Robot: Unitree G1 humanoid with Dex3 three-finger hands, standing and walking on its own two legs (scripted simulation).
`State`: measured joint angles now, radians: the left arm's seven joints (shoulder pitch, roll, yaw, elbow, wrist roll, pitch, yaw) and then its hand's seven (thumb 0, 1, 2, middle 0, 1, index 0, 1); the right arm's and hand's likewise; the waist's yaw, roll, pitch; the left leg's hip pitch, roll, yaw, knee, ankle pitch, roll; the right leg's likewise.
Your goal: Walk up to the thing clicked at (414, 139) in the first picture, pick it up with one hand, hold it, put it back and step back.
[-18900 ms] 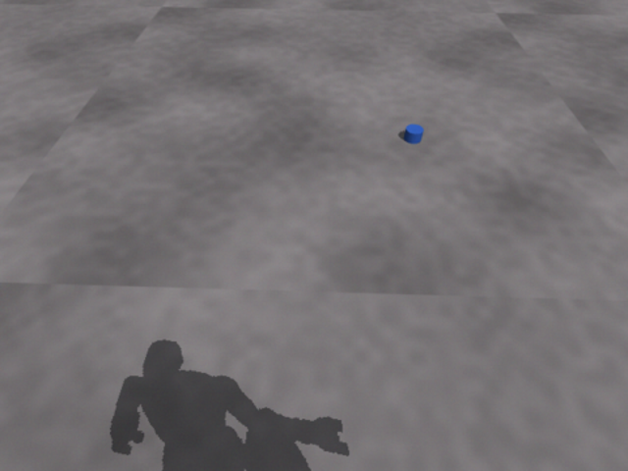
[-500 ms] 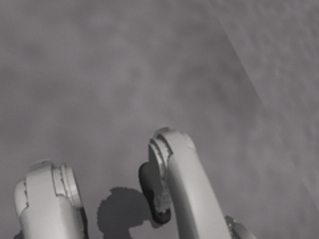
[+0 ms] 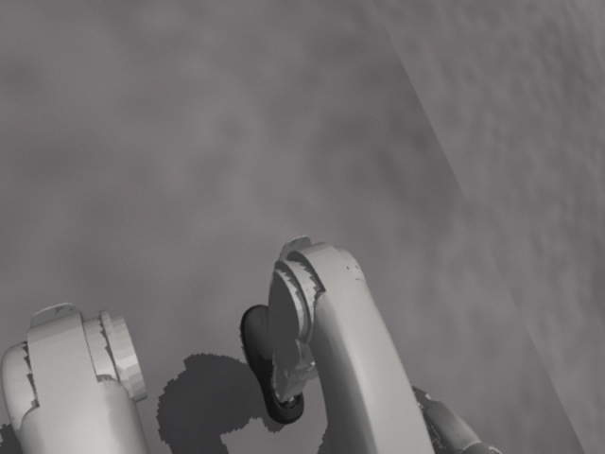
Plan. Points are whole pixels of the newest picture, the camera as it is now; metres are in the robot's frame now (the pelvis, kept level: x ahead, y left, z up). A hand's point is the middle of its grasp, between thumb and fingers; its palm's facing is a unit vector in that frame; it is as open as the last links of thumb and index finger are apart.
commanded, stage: rest palm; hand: left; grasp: from above
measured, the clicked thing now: out of the picture +0.47 +0.37 -0.28
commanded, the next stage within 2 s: close in 1.98 s
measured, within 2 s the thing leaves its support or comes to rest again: neither
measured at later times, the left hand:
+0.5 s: hand out of the picture +0.45 +0.37 -0.24, palm faces -0.47 -0.16 -0.87, open 14.2 cm
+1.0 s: hand out of the picture +0.45 +0.37 -0.25, palm faces -0.45 -0.15 -0.88, open 13.8 cm
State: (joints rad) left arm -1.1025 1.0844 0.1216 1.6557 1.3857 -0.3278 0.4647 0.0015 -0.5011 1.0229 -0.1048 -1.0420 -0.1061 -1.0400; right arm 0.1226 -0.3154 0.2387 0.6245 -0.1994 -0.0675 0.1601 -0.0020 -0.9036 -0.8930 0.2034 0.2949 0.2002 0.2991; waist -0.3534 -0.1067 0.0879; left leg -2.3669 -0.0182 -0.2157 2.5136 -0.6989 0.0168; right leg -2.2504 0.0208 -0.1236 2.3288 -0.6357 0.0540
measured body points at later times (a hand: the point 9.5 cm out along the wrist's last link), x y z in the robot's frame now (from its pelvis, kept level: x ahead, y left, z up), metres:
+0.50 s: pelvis +0.00 +0.00 -0.01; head +0.28 +0.14 +0.32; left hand +0.47 +0.38 -0.19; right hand +0.06 -0.27 -0.05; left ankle +0.07 +0.12 -0.28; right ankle +0.12 -0.13 -0.28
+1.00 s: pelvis +0.00 +0.00 -0.01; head +0.28 +0.14 +0.31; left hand +0.47 +0.37 -0.20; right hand +0.07 -0.25 -0.06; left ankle +0.07 +0.12 -0.28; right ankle +0.12 -0.13 -0.28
